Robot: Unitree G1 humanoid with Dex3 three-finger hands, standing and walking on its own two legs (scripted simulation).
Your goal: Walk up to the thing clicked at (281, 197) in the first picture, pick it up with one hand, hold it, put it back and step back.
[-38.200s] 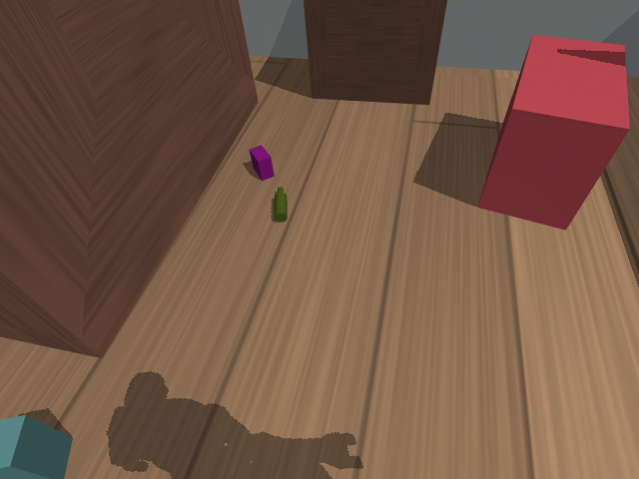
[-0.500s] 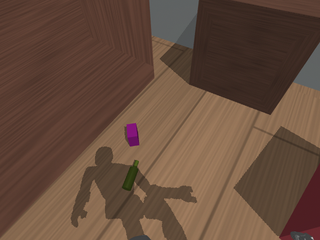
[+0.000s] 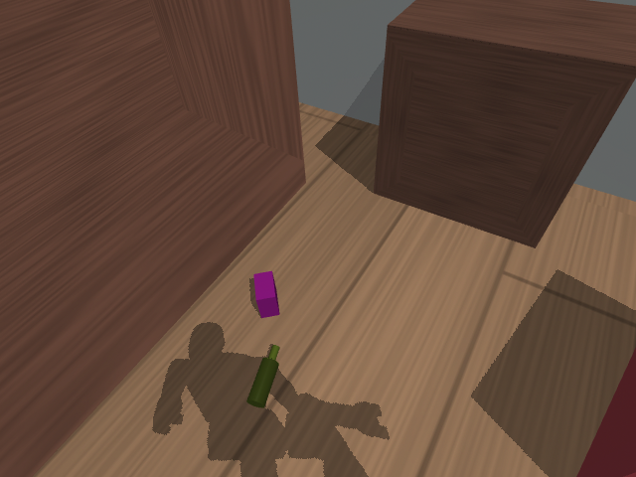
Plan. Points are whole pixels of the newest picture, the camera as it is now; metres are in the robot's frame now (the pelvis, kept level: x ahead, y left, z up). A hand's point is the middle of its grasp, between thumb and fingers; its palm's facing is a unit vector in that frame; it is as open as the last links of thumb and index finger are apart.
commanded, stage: walk up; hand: left
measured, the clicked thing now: (266, 374) +0.55 +0.23 -0.74
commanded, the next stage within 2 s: stand in 0.56 s
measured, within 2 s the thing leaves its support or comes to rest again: neither
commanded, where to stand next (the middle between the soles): +0.15 +0.00 m, yaw +2 degrees
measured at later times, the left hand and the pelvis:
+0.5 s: hand out of the picture +0.11 +0.25 -0.14, palm faces +0.01 -0.94 -0.33, open 7.4 cm; pelvis +0.02 -0.01 +0.01, yaw +1 degrees
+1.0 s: hand out of the picture +0.09 +0.25 -0.14, palm faces -0.01 -0.94 -0.34, open 7.4 cm; pelvis +0.01 +0.00 +0.02, yaw +1 degrees
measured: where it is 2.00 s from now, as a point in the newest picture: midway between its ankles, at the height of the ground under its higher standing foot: outside the picture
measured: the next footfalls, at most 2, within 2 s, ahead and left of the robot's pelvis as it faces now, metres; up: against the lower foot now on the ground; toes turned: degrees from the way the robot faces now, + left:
none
